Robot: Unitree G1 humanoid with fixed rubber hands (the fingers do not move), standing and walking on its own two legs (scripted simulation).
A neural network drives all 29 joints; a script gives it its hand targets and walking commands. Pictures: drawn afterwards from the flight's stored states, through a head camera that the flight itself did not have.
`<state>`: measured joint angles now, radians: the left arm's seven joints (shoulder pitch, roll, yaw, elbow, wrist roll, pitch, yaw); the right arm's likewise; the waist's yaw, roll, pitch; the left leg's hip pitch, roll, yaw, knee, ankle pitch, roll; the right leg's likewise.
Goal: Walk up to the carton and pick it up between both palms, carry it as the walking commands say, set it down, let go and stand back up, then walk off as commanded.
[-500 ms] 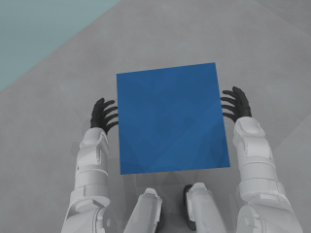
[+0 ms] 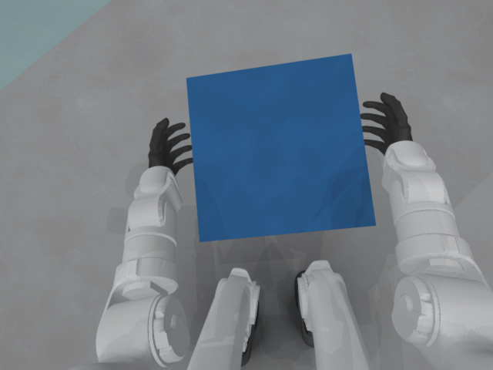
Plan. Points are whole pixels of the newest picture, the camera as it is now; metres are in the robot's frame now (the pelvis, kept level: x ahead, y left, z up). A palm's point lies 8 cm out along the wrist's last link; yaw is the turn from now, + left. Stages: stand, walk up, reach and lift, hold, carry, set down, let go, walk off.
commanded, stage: set down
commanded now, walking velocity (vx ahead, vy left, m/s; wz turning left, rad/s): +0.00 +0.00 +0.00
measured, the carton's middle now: (276, 157) +0.48 -0.01 -0.18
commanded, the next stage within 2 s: none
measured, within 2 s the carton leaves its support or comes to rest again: neither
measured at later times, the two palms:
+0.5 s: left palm (183, 170) +0.46 +0.17 -0.16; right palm (377, 149) +0.49 -0.20 -0.17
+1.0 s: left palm (197, 172) +0.48 +0.16 -0.25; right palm (364, 151) +0.51 -0.20 -0.26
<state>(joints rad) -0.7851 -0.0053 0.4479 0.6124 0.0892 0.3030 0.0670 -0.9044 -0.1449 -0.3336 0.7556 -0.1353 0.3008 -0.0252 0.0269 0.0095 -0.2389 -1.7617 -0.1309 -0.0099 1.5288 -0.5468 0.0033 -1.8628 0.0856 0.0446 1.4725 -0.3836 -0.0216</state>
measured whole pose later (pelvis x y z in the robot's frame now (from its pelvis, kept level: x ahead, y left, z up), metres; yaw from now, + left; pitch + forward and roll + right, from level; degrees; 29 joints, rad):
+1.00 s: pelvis -0.03 +0.00 -0.14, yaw +3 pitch +45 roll +5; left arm -1.15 0.12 0.39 0.74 0.00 0.28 0.13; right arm -1.32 -0.36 -0.20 0.97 -0.03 0.28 -0.04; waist 0.01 0.03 0.03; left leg -2.19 -0.15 0.04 2.00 -0.61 -0.02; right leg -2.30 0.08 0.03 1.94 -0.42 -0.02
